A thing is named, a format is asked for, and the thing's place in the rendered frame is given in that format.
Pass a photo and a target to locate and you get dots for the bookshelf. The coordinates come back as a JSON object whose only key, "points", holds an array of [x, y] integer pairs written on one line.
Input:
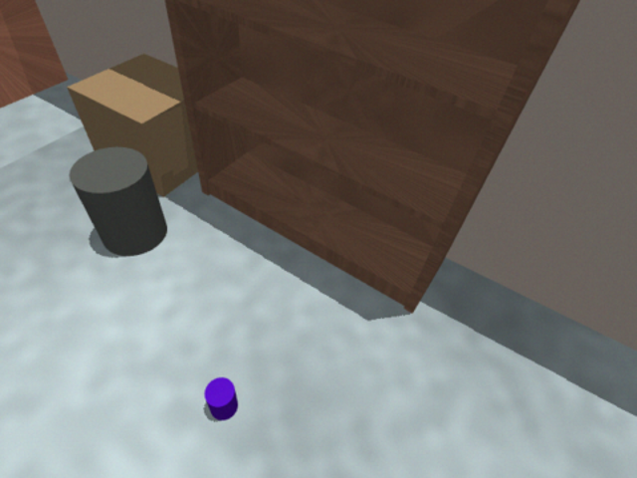
{"points": [[361, 130]]}

